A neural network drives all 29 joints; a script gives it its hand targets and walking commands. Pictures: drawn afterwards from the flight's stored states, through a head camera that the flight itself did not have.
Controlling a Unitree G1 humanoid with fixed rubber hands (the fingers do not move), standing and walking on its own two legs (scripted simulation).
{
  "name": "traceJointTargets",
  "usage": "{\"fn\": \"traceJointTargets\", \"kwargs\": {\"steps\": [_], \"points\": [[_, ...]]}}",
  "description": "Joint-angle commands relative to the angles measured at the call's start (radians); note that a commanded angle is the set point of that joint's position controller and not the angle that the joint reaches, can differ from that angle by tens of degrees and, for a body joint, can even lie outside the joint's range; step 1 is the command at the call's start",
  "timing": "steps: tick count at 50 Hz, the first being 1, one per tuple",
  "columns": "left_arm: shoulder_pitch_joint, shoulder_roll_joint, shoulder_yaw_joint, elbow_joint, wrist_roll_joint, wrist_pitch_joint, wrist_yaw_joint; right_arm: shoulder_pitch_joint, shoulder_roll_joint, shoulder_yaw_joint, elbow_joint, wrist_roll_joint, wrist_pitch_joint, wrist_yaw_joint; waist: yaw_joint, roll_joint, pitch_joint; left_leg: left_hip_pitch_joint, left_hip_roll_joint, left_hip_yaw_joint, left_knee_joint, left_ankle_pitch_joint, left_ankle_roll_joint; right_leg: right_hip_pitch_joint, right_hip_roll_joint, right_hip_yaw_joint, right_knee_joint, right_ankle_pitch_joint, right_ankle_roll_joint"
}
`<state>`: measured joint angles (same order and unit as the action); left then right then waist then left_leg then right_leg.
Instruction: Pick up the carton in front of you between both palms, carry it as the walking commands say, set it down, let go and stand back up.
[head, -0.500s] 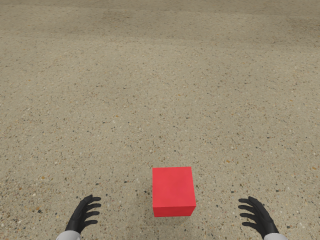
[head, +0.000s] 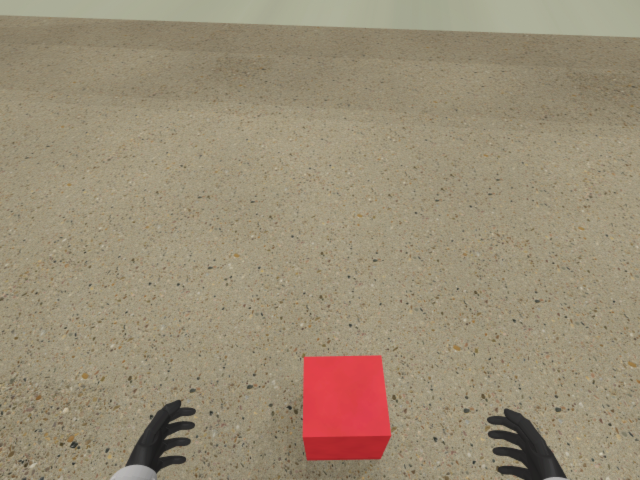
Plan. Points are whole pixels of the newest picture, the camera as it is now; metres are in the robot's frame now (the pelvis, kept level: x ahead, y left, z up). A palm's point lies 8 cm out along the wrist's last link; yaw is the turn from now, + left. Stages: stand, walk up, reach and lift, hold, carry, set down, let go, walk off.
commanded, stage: stand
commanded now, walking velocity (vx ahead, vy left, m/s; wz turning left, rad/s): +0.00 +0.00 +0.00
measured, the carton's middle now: (343, 409) +0.41 -0.03 -0.65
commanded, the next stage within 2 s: none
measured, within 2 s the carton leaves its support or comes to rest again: neither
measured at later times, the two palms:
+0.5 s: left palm (109, 479) +0.15 +0.29 -0.09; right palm out of the picture +0.15 -0.28 -0.09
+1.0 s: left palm out of the picture +0.10 +0.30 -0.09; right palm out of the picture +0.11 -0.30 -0.09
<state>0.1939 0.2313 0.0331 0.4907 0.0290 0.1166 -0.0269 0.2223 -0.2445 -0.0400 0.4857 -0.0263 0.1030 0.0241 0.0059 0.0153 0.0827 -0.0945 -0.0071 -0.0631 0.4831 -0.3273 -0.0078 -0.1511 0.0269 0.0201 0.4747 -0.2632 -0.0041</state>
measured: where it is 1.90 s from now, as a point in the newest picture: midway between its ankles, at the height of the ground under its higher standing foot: outside the picture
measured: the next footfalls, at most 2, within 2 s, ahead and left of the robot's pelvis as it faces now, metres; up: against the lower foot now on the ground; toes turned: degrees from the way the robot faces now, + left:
none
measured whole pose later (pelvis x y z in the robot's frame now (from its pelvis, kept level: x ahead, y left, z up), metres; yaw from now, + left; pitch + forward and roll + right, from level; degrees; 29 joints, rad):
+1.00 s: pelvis -0.01 +0.00 +0.00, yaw +0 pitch -2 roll +0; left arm 0.15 0.35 0.02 0.91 0.03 -0.01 0.01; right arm 0.19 -0.37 -0.02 0.85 -0.03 -0.01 -0.02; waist 0.01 0.01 0.02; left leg -0.09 -0.02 -0.06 0.41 -0.28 0.00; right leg -0.16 0.02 0.02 0.42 -0.22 -0.01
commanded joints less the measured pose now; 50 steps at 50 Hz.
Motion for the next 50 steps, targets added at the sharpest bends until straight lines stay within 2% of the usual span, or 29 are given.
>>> {"fn": "traceJointTargets", "kwargs": {"steps": [1, 3, 7, 19, 26, 50], "points": [[-0.044, 0.183, 0.057, 0.046, 0.015, -0.085, 0.041, -0.028, -0.164, -0.046, 0.028, -0.017, -0.072, -0.039, -0.005, -0.010, -0.096, -0.113, 0.039, -0.011, -0.042, 0.157, -0.009, -0.017, -0.069, 0.054, -0.054, 0.126, 0.007], [-0.048, 0.186, 0.058, 0.080, 0.011, -0.095, 0.041, -0.037, -0.172, -0.048, 0.049, -0.013, -0.079, -0.040, -0.001, -0.006, -0.121, -0.106, 0.047, -0.015, -0.026, 0.234, -0.009, -0.003, -0.074, 0.054, -0.033, 0.206, 0.002], [-0.052, 0.201, 0.055, 0.126, 0.009, -0.105, 0.040, -0.043, -0.194, -0.047, 0.083, -0.012, -0.087, -0.042, -0.002, -0.001, -0.155, -0.085, 0.060, -0.025, -0.020, 0.330, -0.006, 0.013, -0.081, 0.051, -0.011, 0.289, -0.002], [-0.057, 0.243, 0.041, 0.222, 0.011, -0.122, 0.053, -0.033, -0.241, -0.037, 0.170, -0.010, -0.102, -0.053, -0.003, -0.005, -0.145, -0.055, 0.078, -0.047, -0.046, 0.422, 0.007, 0.031, -0.095, 0.057, -0.013, 0.353, -0.011], [-0.069, 0.250, 0.034, 0.261, 0.006, -0.127, 0.054, -0.044, -0.249, -0.029, 0.204, -0.008, -0.109, -0.054, -0.001, -0.005, -0.136, -0.055, 0.081, -0.053, -0.067, 0.400, 0.009, 0.039, -0.101, 0.064, -0.030, 0.332, -0.015], [-0.095, 0.285, 0.023, 0.389, -0.005, -0.136, 0.042, -0.066, -0.280, -0.009, 0.324, -0.005, -0.124, -0.047, 0.004, -0.014, -0.076, -0.065, 0.089, -0.075, -0.154, 0.192, 0.018, 0.030, -0.117, 0.107, -0.125, 0.187, -0.020]]}}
